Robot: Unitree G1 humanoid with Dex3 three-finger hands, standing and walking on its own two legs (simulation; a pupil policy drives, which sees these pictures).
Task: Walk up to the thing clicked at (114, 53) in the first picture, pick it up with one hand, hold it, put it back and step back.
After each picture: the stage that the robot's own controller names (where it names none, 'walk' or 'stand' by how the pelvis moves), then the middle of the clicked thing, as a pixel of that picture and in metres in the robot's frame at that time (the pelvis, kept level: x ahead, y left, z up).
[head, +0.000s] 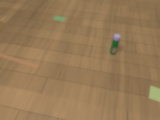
stand; (114, 44) +1.32 -0.36 -0.65
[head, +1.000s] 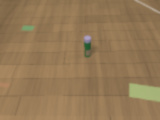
walk; (87, 47) +1.24 +0.03 -0.63
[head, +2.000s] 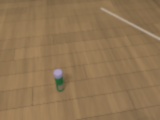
walk; (59, 81) +0.79 +0.23 -0.64
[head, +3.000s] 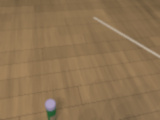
walk; (51, 111) +0.52 +0.18 -0.64
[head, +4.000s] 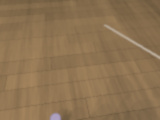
stand; out of the picture +0.44 +0.18 -0.65
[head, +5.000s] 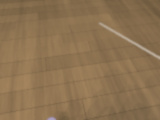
stand; out of the picture +0.40 +0.20 -0.65
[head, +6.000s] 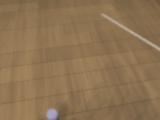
stand; out of the picture +0.41 +0.19 -0.64
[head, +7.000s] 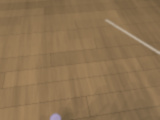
stand; out of the picture +0.41 +0.17 -0.65
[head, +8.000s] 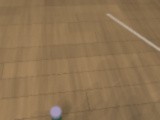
stand; (56, 117) +0.42 +0.14 -0.64
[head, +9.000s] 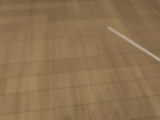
stand; out of the picture +0.38 +0.17 -0.65
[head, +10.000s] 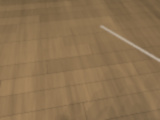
stand; out of the picture +0.39 +0.18 -0.66
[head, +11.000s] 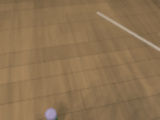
stand; (52, 119) +0.41 +0.19 -0.65
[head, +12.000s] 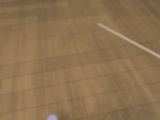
stand; out of the picture +0.43 +0.20 -0.65
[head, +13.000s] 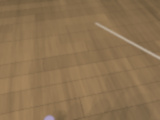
stand; out of the picture +0.42 +0.22 -0.66
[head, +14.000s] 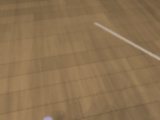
stand; out of the picture +0.41 +0.23 -0.66
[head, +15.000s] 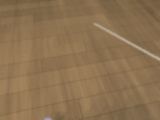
stand; out of the picture +0.41 +0.23 -0.66
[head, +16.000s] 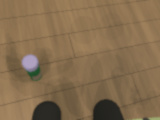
go down; (33, 69) +0.47 +0.21 -0.40
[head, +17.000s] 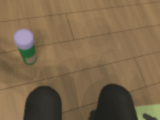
go down; (27, 49) +0.51 +0.22 -0.27
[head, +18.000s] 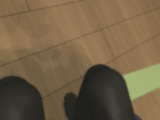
close in; out of the picture +0.49 +0.27 -0.17
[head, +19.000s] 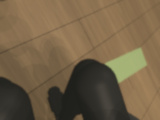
close; out of the picture +0.49 +0.29 -0.17
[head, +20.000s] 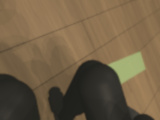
lift; out of the picture +0.44 +0.27 -0.17
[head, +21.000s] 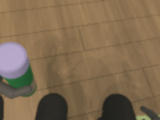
lift; (20, 75) +0.33 +0.20 -0.02
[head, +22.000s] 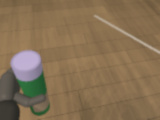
hold; (34, 88) +0.31 +0.16 +0.06
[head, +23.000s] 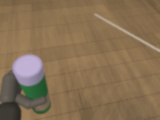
hold; (36, 89) +0.31 +0.16 +0.05
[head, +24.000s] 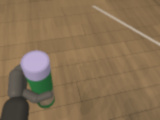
crouch; (41, 84) +0.33 +0.14 +0.03
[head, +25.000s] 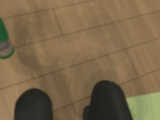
crouch; out of the picture +0.48 +0.22 -0.04
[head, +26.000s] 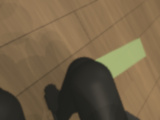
lower; out of the picture +0.47 +0.27 -0.17
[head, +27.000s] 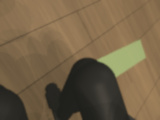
lower; out of the picture +0.48 +0.28 -0.17
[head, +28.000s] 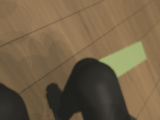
lower; out of the picture +0.47 +0.28 -0.17
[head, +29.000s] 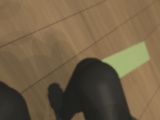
lower; out of the picture +0.47 +0.28 -0.17
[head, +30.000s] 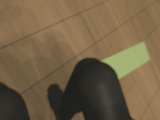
draw back; out of the picture +0.47 +0.25 -0.17
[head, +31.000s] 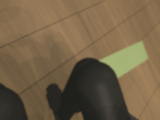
rise; out of the picture +0.47 +0.26 -0.18
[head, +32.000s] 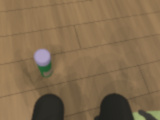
walk; (44, 65) +0.48 +0.18 -0.36
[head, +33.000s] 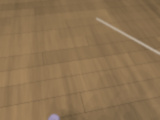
stand; out of the picture +0.41 +0.16 -0.59
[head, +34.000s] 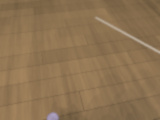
stand; out of the picture +0.42 +0.17 -0.60
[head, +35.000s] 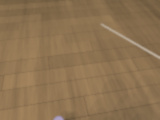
stand; out of the picture +0.42 +0.15 -0.64
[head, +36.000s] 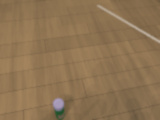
walk; (59, 109) +0.47 +0.13 -0.63
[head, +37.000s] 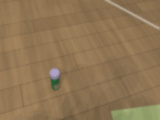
walk; (55, 80) +0.64 +0.16 -0.64
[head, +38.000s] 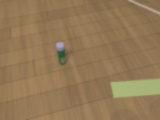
walk; (61, 54) +0.96 +0.24 -0.63
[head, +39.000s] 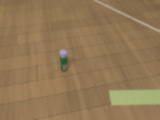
stand; (63, 61) +1.03 +0.19 -0.65
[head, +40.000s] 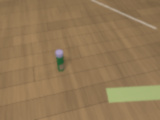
stand; (60, 61) +1.03 +0.21 -0.66
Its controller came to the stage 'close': yes
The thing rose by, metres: 0.70
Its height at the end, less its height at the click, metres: +0.00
